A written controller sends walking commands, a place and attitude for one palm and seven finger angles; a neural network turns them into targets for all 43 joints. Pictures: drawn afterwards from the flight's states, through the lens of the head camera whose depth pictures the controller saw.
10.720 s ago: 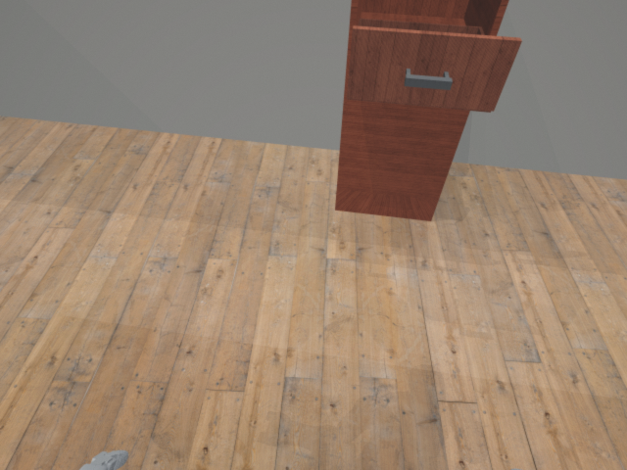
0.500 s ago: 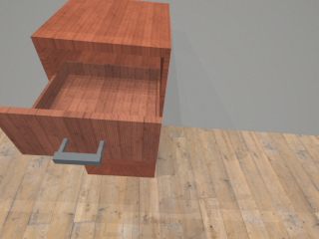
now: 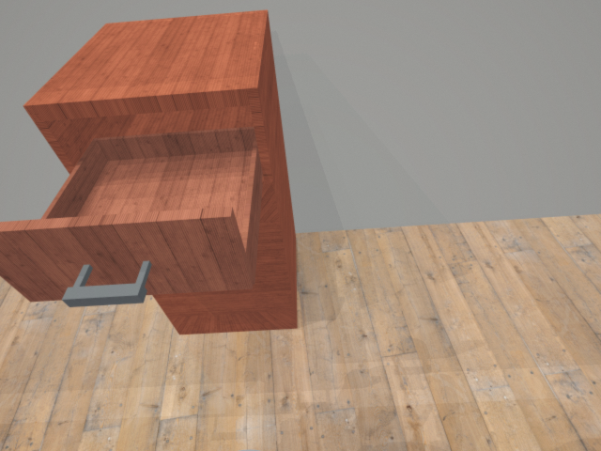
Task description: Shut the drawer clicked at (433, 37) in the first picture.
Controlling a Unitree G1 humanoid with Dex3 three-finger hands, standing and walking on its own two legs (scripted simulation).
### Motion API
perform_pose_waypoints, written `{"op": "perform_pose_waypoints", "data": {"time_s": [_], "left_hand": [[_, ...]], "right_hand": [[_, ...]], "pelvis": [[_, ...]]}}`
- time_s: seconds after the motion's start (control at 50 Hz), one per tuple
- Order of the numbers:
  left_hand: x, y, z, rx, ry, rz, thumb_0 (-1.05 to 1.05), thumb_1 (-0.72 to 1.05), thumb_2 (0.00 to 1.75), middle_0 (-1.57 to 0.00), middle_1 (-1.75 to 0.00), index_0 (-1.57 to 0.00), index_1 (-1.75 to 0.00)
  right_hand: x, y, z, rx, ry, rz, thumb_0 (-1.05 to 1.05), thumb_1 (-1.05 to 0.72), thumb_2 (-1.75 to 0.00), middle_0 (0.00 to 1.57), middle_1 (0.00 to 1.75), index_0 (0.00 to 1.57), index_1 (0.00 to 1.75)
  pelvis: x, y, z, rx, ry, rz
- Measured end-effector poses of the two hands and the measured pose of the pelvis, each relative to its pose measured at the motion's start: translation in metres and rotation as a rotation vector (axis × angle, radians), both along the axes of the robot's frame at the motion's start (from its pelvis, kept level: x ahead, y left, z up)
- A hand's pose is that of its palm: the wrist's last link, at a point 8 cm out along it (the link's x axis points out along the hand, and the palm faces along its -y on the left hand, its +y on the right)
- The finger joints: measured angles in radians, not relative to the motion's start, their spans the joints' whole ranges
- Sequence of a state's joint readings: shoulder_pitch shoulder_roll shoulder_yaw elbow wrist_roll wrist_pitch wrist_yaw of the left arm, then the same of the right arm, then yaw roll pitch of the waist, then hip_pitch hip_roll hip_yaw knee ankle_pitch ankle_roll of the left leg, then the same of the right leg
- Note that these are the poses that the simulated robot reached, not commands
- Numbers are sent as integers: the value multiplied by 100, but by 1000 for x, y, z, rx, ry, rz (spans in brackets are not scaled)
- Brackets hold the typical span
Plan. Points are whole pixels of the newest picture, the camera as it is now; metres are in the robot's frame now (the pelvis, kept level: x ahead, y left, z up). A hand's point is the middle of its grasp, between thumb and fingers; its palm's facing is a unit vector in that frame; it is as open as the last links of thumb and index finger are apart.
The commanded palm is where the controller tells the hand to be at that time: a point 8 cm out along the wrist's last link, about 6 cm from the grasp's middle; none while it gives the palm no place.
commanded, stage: come to a stop and stand still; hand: left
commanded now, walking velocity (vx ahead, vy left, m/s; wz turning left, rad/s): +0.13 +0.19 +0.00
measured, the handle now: (110, 282) +0.33 +0.32 +0.04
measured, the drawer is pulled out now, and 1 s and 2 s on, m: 0.29 0.29 0.29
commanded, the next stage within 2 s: look again from close up in 0.76 s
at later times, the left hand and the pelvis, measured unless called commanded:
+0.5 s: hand out of the picture -0.02 +0.23 -0.18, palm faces +0.09 -0.98 -0.19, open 7.4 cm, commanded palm none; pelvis -0.01 +0.04 +0.00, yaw +1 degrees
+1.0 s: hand out of the picture -0.01 +0.23 -0.18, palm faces +0.01 -0.98 -0.22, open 7.3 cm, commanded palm none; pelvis -0.03 +0.05 +0.00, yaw +0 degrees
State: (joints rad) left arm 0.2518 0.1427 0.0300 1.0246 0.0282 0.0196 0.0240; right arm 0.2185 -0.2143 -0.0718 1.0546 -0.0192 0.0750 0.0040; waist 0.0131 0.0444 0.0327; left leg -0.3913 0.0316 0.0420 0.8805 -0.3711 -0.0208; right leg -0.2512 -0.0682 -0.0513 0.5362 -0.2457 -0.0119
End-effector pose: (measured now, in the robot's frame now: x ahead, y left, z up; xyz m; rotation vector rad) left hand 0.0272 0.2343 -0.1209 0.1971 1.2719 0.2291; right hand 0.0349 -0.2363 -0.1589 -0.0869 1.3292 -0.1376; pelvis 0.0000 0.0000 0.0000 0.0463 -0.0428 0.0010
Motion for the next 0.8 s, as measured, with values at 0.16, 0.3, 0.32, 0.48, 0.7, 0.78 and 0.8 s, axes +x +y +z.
{"op": "perform_pose_waypoints", "data": {"time_s": [0.16,0.3,0.32,0.48,0.7,0.78,0.8], "left_hand": [[-23,-1,4,-11,12,48,0,91,90,-20,-30,-20,-30],[-60,22,-15,-55,94,88,0,90,90,-20,-30,-20,-30],[-64,27,-21,-64,107,93,0,90,90,-20,-30,-20,-30],[-60,41,-29,-92,145,65,0,91,90,-20,-30,-19,-30],[-35,37,-23,-82,125,5,1,93,90,-20,-30,-20,-30],[-30,38,-24,-81,110,0,1,93,90,-20,-30,-20,-30],[-30,38,-24,-81,108,-1,1,93,90,-20,-30,-20,-30]], "right_hand": [[-39,-7,12,-23,101,32,1,-91,-90,20,30,20,30],[-38,14,20,-77,72,54,1,-91,-90,20,30,20,30],[-38,19,18,-87,56,54,1,-91,-90,20,30,20,30],[-39,63,19,-62,55,43,1,-92,-90,20,30,20,30],[-49,75,11,-30,73,-7,2,-93,-90,21,30,20,30],[-58,77,13,-27,90,-10,1,-92,-90,20,30,20,30],[-60,77,13,-26,95,-10,1,-92,-90,20,30,20,30]], "pelvis": [[-10,-1,8,6,37,25],[-18,23,3,-27,49,21],[-18,28,-2,-46,51,23],[-10,43,0,-25,36,15],[-6,51,2,-42,18,-2],[-7,49,3,-44,12,-3],[-7,49,3,-44,12,-3]]}}
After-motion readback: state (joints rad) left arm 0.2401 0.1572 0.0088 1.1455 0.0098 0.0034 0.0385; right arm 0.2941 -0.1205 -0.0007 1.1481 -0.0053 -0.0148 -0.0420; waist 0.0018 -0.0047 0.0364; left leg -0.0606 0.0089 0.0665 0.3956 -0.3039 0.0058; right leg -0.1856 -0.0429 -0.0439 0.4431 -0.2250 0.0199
